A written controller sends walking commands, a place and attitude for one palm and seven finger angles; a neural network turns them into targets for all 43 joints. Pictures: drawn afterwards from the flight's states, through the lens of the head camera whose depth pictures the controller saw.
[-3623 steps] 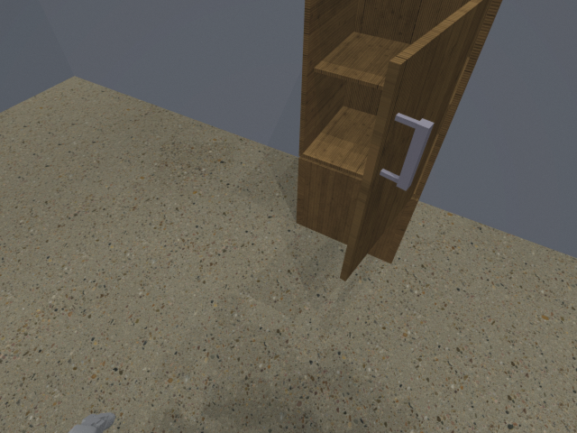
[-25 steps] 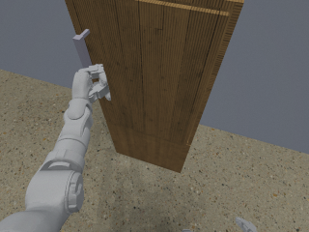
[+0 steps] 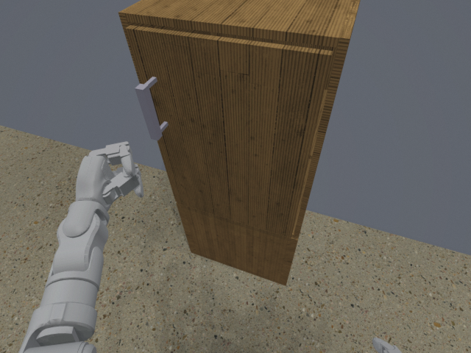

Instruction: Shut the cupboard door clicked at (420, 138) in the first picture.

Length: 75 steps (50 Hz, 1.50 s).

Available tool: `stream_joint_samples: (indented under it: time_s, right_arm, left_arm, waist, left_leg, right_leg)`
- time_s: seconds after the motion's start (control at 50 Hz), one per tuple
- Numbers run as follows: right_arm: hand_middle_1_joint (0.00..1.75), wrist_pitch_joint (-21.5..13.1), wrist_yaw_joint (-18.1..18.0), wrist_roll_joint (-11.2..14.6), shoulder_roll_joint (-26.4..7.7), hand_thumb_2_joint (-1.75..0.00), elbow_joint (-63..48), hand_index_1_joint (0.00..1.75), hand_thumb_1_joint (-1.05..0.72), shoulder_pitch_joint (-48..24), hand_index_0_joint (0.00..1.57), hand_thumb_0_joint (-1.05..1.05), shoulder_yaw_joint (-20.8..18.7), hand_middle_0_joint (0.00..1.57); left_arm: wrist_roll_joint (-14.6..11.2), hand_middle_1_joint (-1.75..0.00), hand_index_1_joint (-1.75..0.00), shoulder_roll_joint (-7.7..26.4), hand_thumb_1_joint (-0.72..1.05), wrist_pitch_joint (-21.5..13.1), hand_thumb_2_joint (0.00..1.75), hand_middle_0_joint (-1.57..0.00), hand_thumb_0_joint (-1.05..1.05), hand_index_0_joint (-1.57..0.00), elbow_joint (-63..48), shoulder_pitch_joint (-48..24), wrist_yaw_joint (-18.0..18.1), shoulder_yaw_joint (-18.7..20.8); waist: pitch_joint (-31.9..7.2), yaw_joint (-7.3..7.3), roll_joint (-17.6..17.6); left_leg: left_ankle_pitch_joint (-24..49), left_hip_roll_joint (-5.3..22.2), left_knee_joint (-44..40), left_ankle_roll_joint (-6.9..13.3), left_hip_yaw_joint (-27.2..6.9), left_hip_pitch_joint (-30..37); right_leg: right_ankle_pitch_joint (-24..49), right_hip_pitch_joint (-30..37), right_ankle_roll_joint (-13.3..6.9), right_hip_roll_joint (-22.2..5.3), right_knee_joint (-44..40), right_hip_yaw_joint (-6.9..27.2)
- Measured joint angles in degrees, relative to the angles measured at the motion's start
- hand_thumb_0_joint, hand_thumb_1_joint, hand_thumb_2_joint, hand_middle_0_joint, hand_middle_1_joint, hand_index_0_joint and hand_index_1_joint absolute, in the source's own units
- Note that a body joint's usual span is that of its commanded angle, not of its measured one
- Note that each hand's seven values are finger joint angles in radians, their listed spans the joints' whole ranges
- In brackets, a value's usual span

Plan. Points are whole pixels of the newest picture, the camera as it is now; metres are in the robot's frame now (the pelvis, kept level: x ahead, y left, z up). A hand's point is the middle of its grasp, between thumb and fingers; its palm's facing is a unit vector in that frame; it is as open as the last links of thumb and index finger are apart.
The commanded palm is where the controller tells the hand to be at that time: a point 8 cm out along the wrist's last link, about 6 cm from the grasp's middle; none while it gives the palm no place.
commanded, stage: draw the hand back to the body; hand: left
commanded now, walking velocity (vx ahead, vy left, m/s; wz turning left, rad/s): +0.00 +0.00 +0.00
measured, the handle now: (154, 109) +0.62 +0.22 +0.09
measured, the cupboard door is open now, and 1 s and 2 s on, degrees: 0 0 0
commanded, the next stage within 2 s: step back with the hand held close in 1.10 s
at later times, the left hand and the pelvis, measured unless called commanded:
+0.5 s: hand (57, 226) +0.25 +0.25 +0.16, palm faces +0.41 -0.86 -0.31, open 4.4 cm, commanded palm +0.20 +0.28 +0.18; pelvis +0.02 +0.00 +0.02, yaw +1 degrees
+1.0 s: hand (13, 252) +0.21 +0.28 +0.17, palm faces +0.51 -0.76 -0.40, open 7.3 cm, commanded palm +0.16 +0.31 +0.19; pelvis +0.03 +0.00 +0.02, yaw +1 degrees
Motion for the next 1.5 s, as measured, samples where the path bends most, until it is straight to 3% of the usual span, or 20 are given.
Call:
stream_joint_samples:
  time_s: [0.04, 0.14, 0.28, 0.44, 0.76, 0.9, 1.24, 1.36, 1.5]
  right_arm:
    - [0.30, -0.7, -0.4, 0.1, -0.1, -0.90, -0.5, 0.30, -0.91, -1.6, 0.20, 0.01, 0.3, 0.20]
    - [0.30, -1.1, -1.4, -0.6, 0.9, -0.90, -2.1, 0.30, -0.91, -6.0, 0.20, 0.01, 0.6, 0.20]
    - [0.30, -1.2, -1.5, -1.6, 2.2, -0.90, -2.4, 0.30, -0.91, -9.1, 0.20, 0.01, 1.7, 0.20]
    - [0.30, -1.3, -0.8, -2.7, 3.4, -0.90, -1.5, 0.30, -0.90, -8.8, 0.20, 0.01, 2.4, 0.20]
    - [0.30, -2.3, -0.6, -3.3, 3.0, -0.90, 0.1, 0.30, -0.90, -5.9, 0.20, 0.01, 0.5, 0.20]
    - [0.30, -3.3, -1.2, -3.2, 2.3, -0.90, 0.7, 0.30, -0.90, -6.3, 0.20, 0.01, 0.0, 0.20]
    - [0.30, -3.8, -1.0, -3.4, 3.5, -0.90, 0.1, 0.30, -0.90, -6.7, 0.20, 0.01, 0.5, 0.20]
    - [0.30, -1.1, -0.1, -3.1, 2.3, -0.90, -1.9, 0.30, -0.90, -6.7, 0.20, 0.01, 0.2, 0.20]
    - [0.30, 2.3, -1.2, -2.8, 1.3, -0.90, -3.4, 0.30, -0.90, -6.9, 0.20, 0.01, -1.3, 0.20]
  left_arm:
    - [-0.5, -1.47, -1.47, 0.0, 0.90, 1.6, 0.90, -1.28, 0.02, -1.27, -2.3, 1.8, -0.7, -0.1]
    - [5.7, -1.39, -1.38, 0.6, 0.90, 2.5, 0.90, -1.20, 0.02, -1.20, -12.3, 10.0, 8.2, -2.8]
    - [8.9, -1.21, -1.20, 0.0, 0.90, 3.4, 0.90, -1.04, 0.02, -1.03, -22.2, 19.0, 14.0, -3.7]
    - [9.6, -0.98, -0.97, 0.8, 0.90, 3.9, 0.90, -0.83, 0.02, -0.82, -32.2, 28.2, 15.3, -1.6]
    - [9.5, -0.50, -0.49, 3.4, 0.89, 3.7, 0.90, -0.39, 0.02, -0.39, -47.2, 46.1, 15.9, 6.7]
    - [9.9, -0.36, -0.36, 2.5, 0.89, 3.4, 0.90, -0.27, 0.01, -0.26, -46.5, 45.0, 16.9, 6.9]
    - [9.8, -0.30, -0.30, 3.1, 0.89, 3.2, 0.90, -0.22, 0.01, -0.21, -47.5, 44.9, 16.4, 6.7]
    - [9.9, -0.30, -0.30, 4.4, 0.89, 0.5, 0.90, -0.21, 0.01, -0.21, -47.7, 46.0, 16.6, 8.9]
    - [9.6, -0.30, -0.30, 6.8, 0.89, 0.8, 0.90, -0.22, 0.01, -0.21, -51.7, 50.5, 17.2, 8.8]
  waist:
    - [0.1, 0.52, 0.0]
    - [1.4, 1.19, 0.1]
    - [3.2, 3.42, 0.0]
    - [3.8, 4.78, 0.8]
    - [3.1, 5.08, 1.8]
    - [3.7, 5.88, 1.8]
    - [3.8, 4.94, 1.1]
    - [2.4, 3.10, 1.9]
    - [2.8, 2.05, 0.1]
  left_leg:
    - [0.4, -0.2, -0.7, 0.0, -0.1, 1.1]
    - [2.1, -0.6, -4.9, 0.0, 0.0, 5.9]
    - [4.4, -0.8, -10.5, 0.0, -0.5, 11.8]
    - [5.1, -1.0, -14.0, 0.0, -0.7, 15.7]
    - [3.8, -1.0, -13.9, 0.2, -0.4, 16.9]
    - [3.9, -1.2, -13.6, 0.3, -0.8, 16.7]
    - [4.1, -0.7, -13.8, 0.1, -0.2, 17.0]
    - [3.1, -0.5, -9.5, 0.5, -1.2, 10.4]
    - [3.4, -2.2, -7.6, 1.6, 0.0, 6.8]
  right_leg:
    - [0.2, 1.1, 0.0, -0.1, -0.5, -0.1]
    - [1.5, 5.6, 0.1, -0.4, -4.0, -0.2]
    - [3.4, 11.7, 0.1, -0.4, -9.5, -0.8]
    - [4.1, 15.8, 0.3, -0.5, -13.0, -1.1]
    - [3.0, 17.1, 0.6, -0.5, -13.2, -0.9]
    - [3.0, 17.0, 0.7, -0.8, -12.9, -1.3]
    - [3.5, 17.2, 0.5, -0.3, -13.3, -0.7]
    - [4.0, 12.4, 0.7, -0.1, -12.3, -1.6]
    - [3.8, 7.8, 1.9, -1.9, -8.7, -0.2]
